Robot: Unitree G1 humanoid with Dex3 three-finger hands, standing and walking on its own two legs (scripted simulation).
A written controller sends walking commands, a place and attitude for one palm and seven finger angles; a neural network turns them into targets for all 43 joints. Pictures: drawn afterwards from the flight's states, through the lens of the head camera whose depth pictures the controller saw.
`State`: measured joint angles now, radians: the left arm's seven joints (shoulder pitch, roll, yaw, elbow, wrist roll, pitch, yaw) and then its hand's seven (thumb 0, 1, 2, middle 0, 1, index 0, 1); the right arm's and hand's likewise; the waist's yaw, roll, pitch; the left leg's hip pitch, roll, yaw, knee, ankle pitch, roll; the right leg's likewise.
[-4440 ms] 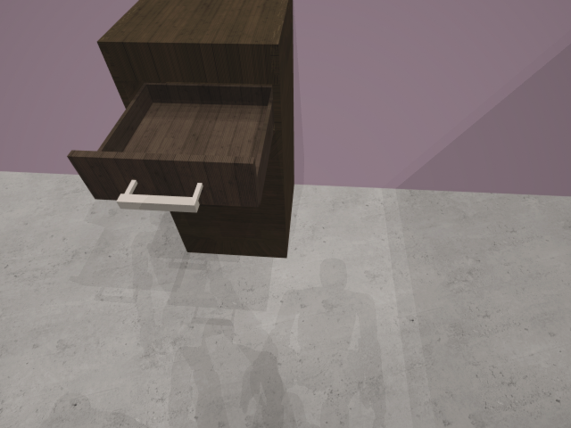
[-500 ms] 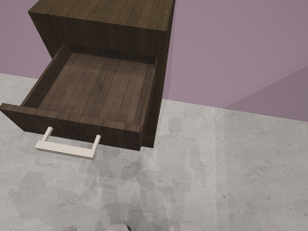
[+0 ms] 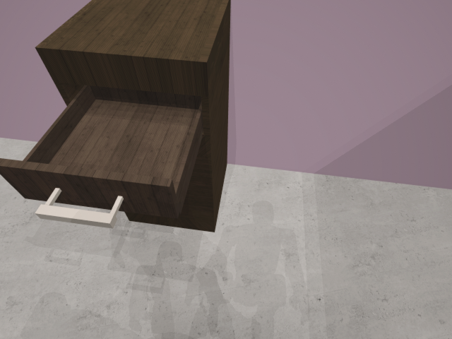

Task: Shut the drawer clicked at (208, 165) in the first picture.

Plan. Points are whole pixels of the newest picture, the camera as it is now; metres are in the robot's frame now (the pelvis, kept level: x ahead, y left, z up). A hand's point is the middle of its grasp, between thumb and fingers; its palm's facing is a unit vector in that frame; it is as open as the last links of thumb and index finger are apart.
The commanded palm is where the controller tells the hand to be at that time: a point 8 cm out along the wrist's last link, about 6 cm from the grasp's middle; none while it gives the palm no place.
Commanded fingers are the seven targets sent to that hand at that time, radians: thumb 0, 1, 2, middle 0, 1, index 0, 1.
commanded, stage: come to a stop and stand still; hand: left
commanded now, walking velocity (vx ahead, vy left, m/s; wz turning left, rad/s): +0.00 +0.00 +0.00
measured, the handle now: (82, 206) +0.37 +0.33 -0.04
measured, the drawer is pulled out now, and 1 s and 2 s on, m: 0.30 0.30 0.30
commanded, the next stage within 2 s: look again from close up in 0.20 s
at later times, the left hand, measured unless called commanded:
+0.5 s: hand out of the picture +0.02 +0.20 -0.18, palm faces +0.01 -0.98 -0.20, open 7.4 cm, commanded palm none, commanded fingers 0.00 0.90 0.90 -0.20 -0.30 -0.20 -0.30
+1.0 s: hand out of the picture -0.01 +0.22 -0.18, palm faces -0.01 -0.98 -0.18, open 7.4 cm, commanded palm none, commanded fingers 0.00 0.90 0.90 -0.20 -0.30 -0.20 -0.30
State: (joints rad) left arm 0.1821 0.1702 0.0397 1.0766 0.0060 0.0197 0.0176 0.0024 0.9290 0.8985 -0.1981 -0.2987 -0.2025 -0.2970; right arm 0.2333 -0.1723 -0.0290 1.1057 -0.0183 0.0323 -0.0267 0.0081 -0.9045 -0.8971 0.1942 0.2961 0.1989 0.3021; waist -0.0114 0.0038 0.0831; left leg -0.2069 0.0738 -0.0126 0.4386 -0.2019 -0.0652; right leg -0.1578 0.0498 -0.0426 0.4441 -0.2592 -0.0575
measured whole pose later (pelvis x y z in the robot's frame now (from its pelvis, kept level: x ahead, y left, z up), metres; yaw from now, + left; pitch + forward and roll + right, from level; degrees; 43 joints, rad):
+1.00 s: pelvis +0.00 +0.05 +0.00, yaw -2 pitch -1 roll +0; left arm 0.32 0.16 0.00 1.09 0.01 0.00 0.02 0.00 0.91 0.90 -0.19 -0.30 -0.20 -0.30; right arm 0.30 -0.16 0.01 1.10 -0.01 -0.02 -0.02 0.01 -0.90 -0.90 0.20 0.30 0.20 0.30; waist 0.01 -0.01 0.03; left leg -0.21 -0.02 0.05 0.47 -0.25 0.03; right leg -0.20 -0.01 0.02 0.49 -0.27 0.01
